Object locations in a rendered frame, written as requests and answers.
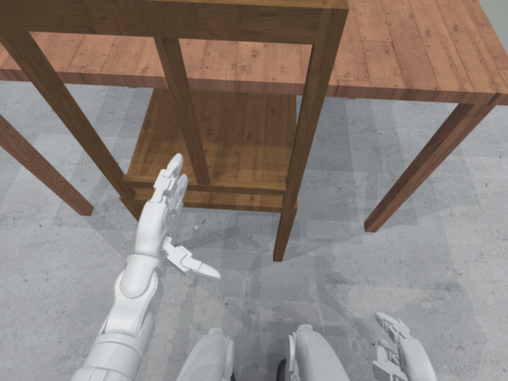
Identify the left robot thigh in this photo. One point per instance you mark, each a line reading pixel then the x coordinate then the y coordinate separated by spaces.
pixel 211 359

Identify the table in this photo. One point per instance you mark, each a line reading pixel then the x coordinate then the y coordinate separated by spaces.
pixel 409 50

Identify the right robot hand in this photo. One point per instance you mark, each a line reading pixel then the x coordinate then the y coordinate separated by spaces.
pixel 408 361

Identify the left robot forearm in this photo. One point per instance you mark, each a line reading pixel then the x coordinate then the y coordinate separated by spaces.
pixel 122 341

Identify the chair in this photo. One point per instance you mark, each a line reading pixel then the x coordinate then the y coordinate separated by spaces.
pixel 241 151

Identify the right robot shin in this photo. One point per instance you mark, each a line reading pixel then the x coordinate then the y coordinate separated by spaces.
pixel 288 375

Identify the left robot hand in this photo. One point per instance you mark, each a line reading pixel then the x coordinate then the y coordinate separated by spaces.
pixel 157 220

